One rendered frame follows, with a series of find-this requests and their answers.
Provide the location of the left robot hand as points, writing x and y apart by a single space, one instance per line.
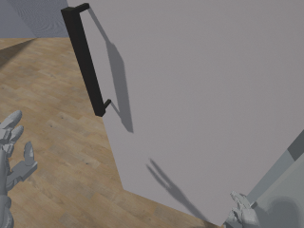
8 137

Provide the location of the left robot forearm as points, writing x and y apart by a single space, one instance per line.
6 218

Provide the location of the fridge door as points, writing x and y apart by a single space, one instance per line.
206 95

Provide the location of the handle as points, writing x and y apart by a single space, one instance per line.
77 36

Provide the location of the right robot hand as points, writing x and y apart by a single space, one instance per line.
246 216

